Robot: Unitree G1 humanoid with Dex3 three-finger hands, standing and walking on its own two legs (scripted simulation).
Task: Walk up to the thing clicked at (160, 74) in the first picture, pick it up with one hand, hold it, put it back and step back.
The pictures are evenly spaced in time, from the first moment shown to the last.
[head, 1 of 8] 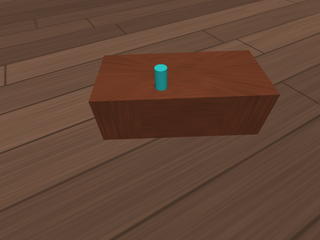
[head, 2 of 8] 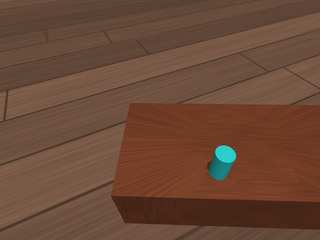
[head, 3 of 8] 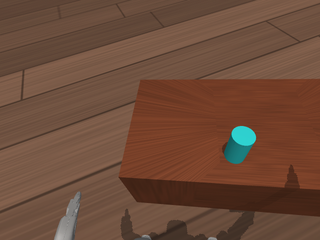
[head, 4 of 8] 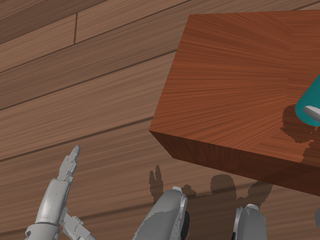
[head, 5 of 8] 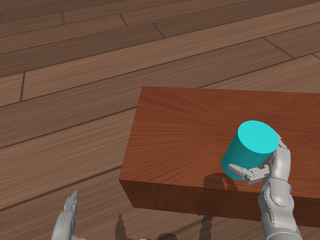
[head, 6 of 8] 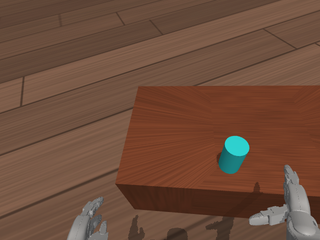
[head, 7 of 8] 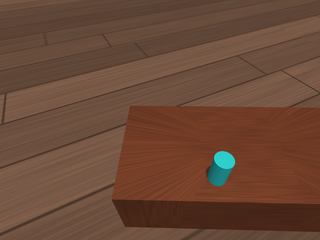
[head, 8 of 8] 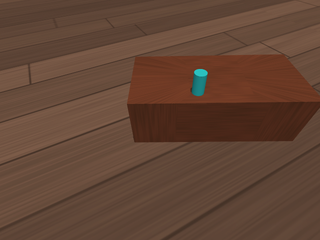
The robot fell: no
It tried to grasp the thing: yes
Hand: right
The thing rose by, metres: 0.30
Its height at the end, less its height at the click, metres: +0.00
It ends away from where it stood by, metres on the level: 0.02
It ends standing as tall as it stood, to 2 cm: yes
